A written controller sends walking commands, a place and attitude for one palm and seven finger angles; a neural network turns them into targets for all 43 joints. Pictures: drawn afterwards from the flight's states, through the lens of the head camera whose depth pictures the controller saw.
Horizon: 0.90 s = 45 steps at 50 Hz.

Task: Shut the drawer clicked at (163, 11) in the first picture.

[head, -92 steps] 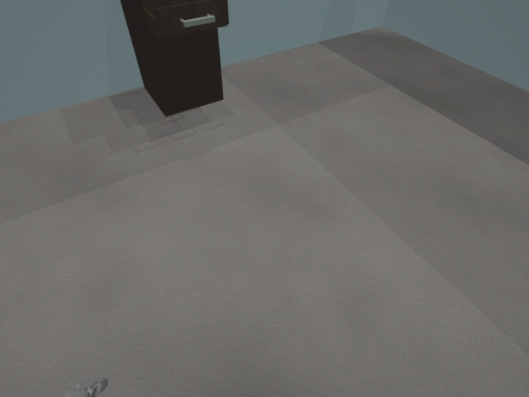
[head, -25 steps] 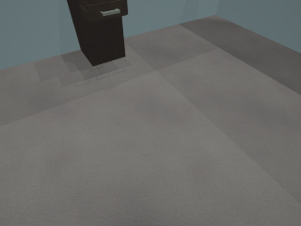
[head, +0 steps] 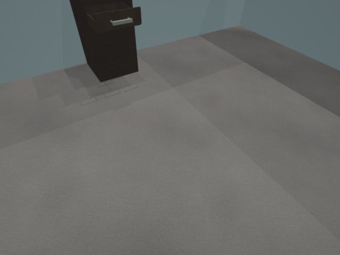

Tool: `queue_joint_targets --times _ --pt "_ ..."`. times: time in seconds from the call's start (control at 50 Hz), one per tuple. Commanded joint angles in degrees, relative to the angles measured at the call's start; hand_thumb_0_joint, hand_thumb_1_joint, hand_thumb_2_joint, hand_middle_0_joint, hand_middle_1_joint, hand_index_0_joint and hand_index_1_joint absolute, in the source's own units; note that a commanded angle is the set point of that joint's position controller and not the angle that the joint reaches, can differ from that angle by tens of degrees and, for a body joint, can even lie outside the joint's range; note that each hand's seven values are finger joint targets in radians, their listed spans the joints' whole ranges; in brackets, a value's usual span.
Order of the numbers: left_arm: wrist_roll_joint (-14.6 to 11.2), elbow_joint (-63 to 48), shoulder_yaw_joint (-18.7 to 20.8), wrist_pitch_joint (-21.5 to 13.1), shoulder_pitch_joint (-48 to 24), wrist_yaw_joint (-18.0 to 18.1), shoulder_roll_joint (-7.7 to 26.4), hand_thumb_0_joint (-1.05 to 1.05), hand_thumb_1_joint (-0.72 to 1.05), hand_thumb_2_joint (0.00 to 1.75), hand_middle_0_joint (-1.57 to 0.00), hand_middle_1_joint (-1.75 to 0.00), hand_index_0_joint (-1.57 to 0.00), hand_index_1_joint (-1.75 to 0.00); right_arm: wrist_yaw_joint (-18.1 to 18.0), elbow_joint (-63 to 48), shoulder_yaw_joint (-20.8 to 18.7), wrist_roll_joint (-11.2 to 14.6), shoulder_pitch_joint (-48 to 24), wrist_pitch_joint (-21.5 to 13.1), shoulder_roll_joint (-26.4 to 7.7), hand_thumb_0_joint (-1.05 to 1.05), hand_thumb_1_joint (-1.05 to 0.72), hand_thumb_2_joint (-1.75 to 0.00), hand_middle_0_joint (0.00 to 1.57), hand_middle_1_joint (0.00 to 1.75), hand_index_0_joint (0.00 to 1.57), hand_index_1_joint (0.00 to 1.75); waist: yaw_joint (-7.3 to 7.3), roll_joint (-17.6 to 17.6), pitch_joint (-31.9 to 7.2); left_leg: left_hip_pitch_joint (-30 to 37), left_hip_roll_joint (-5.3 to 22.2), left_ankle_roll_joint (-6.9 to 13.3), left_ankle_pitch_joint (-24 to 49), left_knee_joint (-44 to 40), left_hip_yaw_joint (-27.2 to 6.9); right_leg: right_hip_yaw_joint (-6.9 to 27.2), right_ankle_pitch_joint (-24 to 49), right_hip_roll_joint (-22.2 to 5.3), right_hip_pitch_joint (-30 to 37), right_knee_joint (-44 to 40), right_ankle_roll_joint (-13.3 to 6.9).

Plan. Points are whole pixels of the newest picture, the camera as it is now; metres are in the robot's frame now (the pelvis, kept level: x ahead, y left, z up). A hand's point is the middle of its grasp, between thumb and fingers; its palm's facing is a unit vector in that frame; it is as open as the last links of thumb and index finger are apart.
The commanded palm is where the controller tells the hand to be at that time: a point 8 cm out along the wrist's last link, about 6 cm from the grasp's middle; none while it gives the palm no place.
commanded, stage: walk to a spot facing it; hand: left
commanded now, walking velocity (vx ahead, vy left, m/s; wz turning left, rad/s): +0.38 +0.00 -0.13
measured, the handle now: (121, 20) +1.75 +0.51 -0.12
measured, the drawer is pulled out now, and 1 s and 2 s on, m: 0.21 0.21 0.21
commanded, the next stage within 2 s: none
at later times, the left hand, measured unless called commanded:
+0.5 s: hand (123, 196) +0.34 +0.18 -0.19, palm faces -0.08 -0.98 -0.17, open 7.4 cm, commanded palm none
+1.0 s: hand (115, 174) +0.42 +0.23 -0.19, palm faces -0.03 -0.99 -0.14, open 7.4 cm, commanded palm none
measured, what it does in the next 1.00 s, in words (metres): walks ahead: right foot, then left foot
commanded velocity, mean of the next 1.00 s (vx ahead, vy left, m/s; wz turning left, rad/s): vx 0.38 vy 0.00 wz -0.10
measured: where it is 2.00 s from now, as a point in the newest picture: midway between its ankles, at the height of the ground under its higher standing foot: (179, 164)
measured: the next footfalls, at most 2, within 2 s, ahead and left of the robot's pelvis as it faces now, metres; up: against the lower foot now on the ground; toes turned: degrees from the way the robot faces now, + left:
right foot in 0.46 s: +0.33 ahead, -0.06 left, +0.00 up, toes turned -13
left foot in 0.92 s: +0.57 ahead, +0.16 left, +0.00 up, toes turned +5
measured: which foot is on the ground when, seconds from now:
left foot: down 0.00-0.48, up 0.50-0.90, down 0.92-1.00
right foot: down 0.00-0.10, up 0.12-0.44, down 0.46-0.92, up 0.94-1.00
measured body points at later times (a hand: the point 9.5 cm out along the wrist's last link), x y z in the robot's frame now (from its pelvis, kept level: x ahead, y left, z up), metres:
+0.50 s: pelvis +0.22 +0.01 -0.02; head +0.25 +0.02 +0.42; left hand +0.34 +0.23 -0.17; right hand +0.03 -0.16 -0.15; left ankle -0.02 +0.11 -0.67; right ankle +0.30 -0.05 -0.73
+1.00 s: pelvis +0.46 +0.06 -0.01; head +0.49 +0.08 +0.44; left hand +0.42 +0.28 -0.17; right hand +0.53 -0.18 -0.14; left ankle +0.53 +0.15 -0.73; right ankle +0.32 -0.04 -0.65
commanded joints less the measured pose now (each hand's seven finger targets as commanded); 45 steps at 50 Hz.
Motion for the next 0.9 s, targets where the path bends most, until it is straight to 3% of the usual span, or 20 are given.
queue_joint_targets --times 0.0,0.04,0.06,0.08,0.1,0.14,0.26,0.32,0.38,0.42,0.44,0.46,0.48,0.5,0.54,0.6,0.68,0.82,0.86,0.88 --pt "0.24 -1.4 3.48 -2.09 5.54 1.28 11.14 0.0 0.9 0.9 -0.2 -0.3 -0.2 -0.3 -0.89 -5.67 -1.95 0.66 -3.72 -3.21 -4.65 0.0 -0.9 -0.9 0.2 0.3 0.2 0.3 0.62 -10.66 8.23 -14.68 1.41 0.08 -2.59 3.02 3.89 19.72 8.81 -16.41 5.09 -12.88 -11.5" --pt "0.08 -1.73 3.45 -2.06 2.37 1.33 9.4 0.0 0.9 0.9 -0.2 -0.3 -0.2 -0.3 -1.0 -3.08 -2.11 0.91 3.0 -3.98 -3.87 0.0 -0.9 -0.9 0.2 0.3 0.2 0.3 -3.34 -5.3 6.28 0.1 1.99 1.29 2.64 -7.97 3.79 11.34 16.57 -12.17 -2.97 -3.75 -8.69" --pt "-0.25 -3.12 3.07 -1.97 -0.04 1.04 6.07 0.0 0.9 0.9 -0.2 -0.3 -0.2 -0.3 -1.43 0.33 -3.01 0.32 12.56 -4.57 -6.39 0.0 -0.9 -0.9 0.2 0.3 0.2 0.3 -7.08 5.95 4.44 13.73 7.58 4.42 10.53 -14.56 -6.04 2.8 17.16 -4.41 -13.78 12.95 -5.04" --pt "-0.27 -5.56 1.87 -2.52 -4.02 0.81 1.89 0.0 0.9 0.9 -0.2 -0.3 -0.2 -0.3 -2.15 3.93 -4.29 -0.22 22.52 -4.78 -10.57 0.0 -0.9 -0.9 0.2 0.3 0.2 0.3 -9.48 19.32 5.23 23.47 20.59 7.99 28.04 -18.8 -20.8 -5.51 -6.78 0.66 -30.24 29.22 -1.65" --pt "0.28 -6.38 2.08 -2.68 -7.73 1.45 3.36 0.0 0.9 0.9 -0.2 -0.3 -0.2 -0.3 -2.98 5.93 -3.2 -0.26 26.19 -4.49 -7.67 0.0 -0.9 -0.9 0.2 0.3 0.2 0.3 -9.89 14.07 8.5 25.61 21.85 7.42 45.02 -16.76 -20.86 -1.16 -10.48 -0.6 -36.47 35.91 -1.95" --pt "0.18 -5.39 2.67 -2.77 -7.81 0.88 3.05 0.0 0.9 0.9 -0.2 -0.3 -0.2 -0.3 -3.31 4.29 -2.17 -0.04 22.39 -4.65 -3.21 0.0 -0.9 -0.9 0.2 0.3 0.2 0.3 -7.56 3.18 9.98 22.37 20.32 8.25 50.95 -14.56 -12.43 -0.77 -5.07 -4.77 -36.08 39.68 -2.68" --pt "0.33 -6.96 2.19 -0.76 -10.26 -1.17 -2.78 0.0 0.9 0.9 -0.2 -0.3 -0.2 -0.3 -3.87 3.68 -0.92 0.28 18.2 -5.89 1.01 0.0 -0.9 -0.9 0.2 0.3 0.2 0.3 -2.05 7.62 14.89 10.61 9.66 1.96 45.76 -23.34 3.48 -9.41 7.43 -3.78 -31.57 31.52 -1.84" --pt "-0.16 -8.16 1.75 -1.11 -11.9 -1.17 -2.4 0.0 0.9 0.9 -0.2 -0.3 -0.2 -0.3 -4.08 3.95 -1.23 0.57 17.55 -5.79 -0.82 0.0 -0.9 -0.9 0.2 0.3 0.2 0.3 -0.82 8.84 12.42 10.95 9.2 3.29 61.58 -20.95 7.01 -14.22 9.25 -0.34 -19.61 13.68 -3.15" --pt "0.3 -5.08 2.54 -1.75 -2.34 -0.27 0.11 0.0 0.9 0.9 -0.2 -0.3 -0.2 -0.3 -4.05 4.22 -2.64 1.12 16.33 -5.42 -3.83 0.0 -0.9 -0.9 0.2 0.3 0.2 0.3 3.57 7.6 4.43 14.75 10.69 3.6 75.29 -7.86 7.8 -14.38 12.1 2.92 -6.76 8.47 -5.69" --pt "0.99 -1.0 4.21 -2.64 11.06 0.35 4.1 0.0 0.9 0.9 -0.2 -0.3 -0.2 -0.3 -3.48 2.95 -3.12 1.42 13.08 -5.45 -3.79 0.0 -0.9 -0.9 0.2 0.3 0.2 0.3 9.97 5.27 -1.31 2.83 9.36 2.46 59.21 14.04 7.72 -8.83 17.06 -1.08 13.88 1.08 -8.55" --pt "1.13 -0.2 5.26 -3.07 15.33 1.12 9.0 0.0 0.9 0.9 -0.2 -0.3 -0.2 -0.3 -2.74 1.89 -2.55 2.29 14.85 -5.52 0.36 0.0 -0.9 -0.9 0.2 0.3 0.2 0.3 10.58 -5.97 -6.82 -11.87 2.74 1.29 17.4 34.68 7.61 10.89 19.97 -16.96 24.98 -1.17 -15.1" --pt "0.09 -0.23 5.77 -3.0 14.95 1.39 11.43 0.0 0.9 0.9 -0.2 -0.3 -0.2 -0.3 -2.92 0.51 -2.8 2.29 15.73 -5.58 2.32 0.0 -0.9 -0.9 0.2 0.3 0.2 0.3 7.58 -9.91 -10.14 -19.66 -2.35 1.41 -8.02 51.79 2.43 31.25 21.16 -27.21 24.7 -8.43 -20.56" --pt "-0.72 -1.93 5.86 -2.66 9.81 1.59 10.69 0.0 0.9 0.9 -0.2 -0.3 -0.2 -0.3 -2.61 -0.9 -3.18 2.06 12.26 -5.21 1.73 0.0 -0.9 -0.9 0.2 0.3 0.2 0.3 6.48 -4.41 -2.7 -22.22 1.06 3.0 -4.08 53.46 -2.3 28.88 9.69 -27.25 16.45 -14.23 -20.37" --pt "-0.49 -2.83 5.08 -3.05 5.31 1.55 8.26 0.0 0.9 0.9 -0.2 -0.3 -0.2 -0.3 -1.9 -1.58 -3.26 1.26 9.39 -4.81 2.16 0.0 -0.9 -0.9 0.2 0.3 0.2 0.3 4.86 -5.43 2.87 -23.95 3.58 2.37 1.49 52.01 -2.26 24.14 5.82 -24.2 7.98 -16.28 -16.8" --pt "-0.19 -3.87 3.51 -3.64 -1.56 2.08 3.13 0.0 0.9 0.9 -0.2 -0.3 -0.2 -0.3 -1.75 -1.39 -3.08 0.39 8.77 -3.47 3.64 0.0 -0.9 -0.9 0.2 0.3 0.2 0.3 -0.45 1.66 7.87 -20.21 7.31 1.7 4.23 46.42 -3.18 15.4 4.21 -21.86 -6.79 -17.21 -13.85" --pt "0.45 -4.06 2.75 -4.27 -3.14 1.93 1.99 0.0 0.9 0.9 -0.2 -0.3 -0.2 -0.3 -1.28 -1.49 -2.86 -0.02 11.59 -1.31 5.82 0.0 -0.9 -0.9 0.2 0.3 0.2 0.3 -4.24 -0.94 9.46 -16.45 7.89 -0.2 6.23 36.7 -0.47 4.75 5.16 -16.84 -16.83 -19.96 -10.64" --pt "0.25 -3.37 2.98 -4.81 -1.73 1.25 2.61 0.0 0.9 0.9 -0.2 -0.3 -0.2 -0.3 0.0 -4.93 -3.01 0.19 5.08 -1.44 5.49 0.0 -0.9 -0.9 0.2 0.3 0.2 0.3 -3.61 -6.18 10.16 -16.3 8.17 -2.15 13.72 20.05 3.23 -1.42 8.87 -12.82 -15.37 -20.3 -9.7" --pt "0.43 -1.11 3.59 -4.54 5.77 1.3 4.15 0.0 0.9 0.9 -0.2 -0.3 -0.2 -0.3 0.86 -8.83 -3.38 0.06 -7.0 -3.65 2.57 0.0 -0.9 -0.9 0.2 0.3 0.2 0.3 0.61 -5.23 8.48 -16.07 4.73 -0.56 12.13 3.11 7.37 0.68 22.14 -15.18 1.47 -13.55 -8.89" --pt "0.22 -1.04 3.73 -4.43 5.32 1.43 4.24 0.0 0.9 0.9 -0.2 -0.3 -0.2 -0.3 0.12 -6.34 -4.11 -0.3 1.16 -4.35 0.27 0.0 -0.9 -0.9 0.2 0.3 0.2 0.3 -3.58 -1.41 3.73 -2.67 2.1 0.42 13.12 -3.74 9.29 -2.77 32.43 -12.92 1.1 -0.64 -7.18" --pt "-0.16 -1.45 3.67 -4.48 5.9 1.3 2.78 0.0 0.9 0.9 -0.2 -0.3 -0.2 -0.3 -0.48 -3.86 -5.17 -0.81 10.22 -4.79 -3.86 0.0 -0.9 -0.9 0.2 0.3 0.2 0.3 -7.09 5.46 -2.96 12.89 7.09 2.97 16.18 -6.79 2.06 -5.78 29.26 -9.5 -5.96 13.44 -4.48"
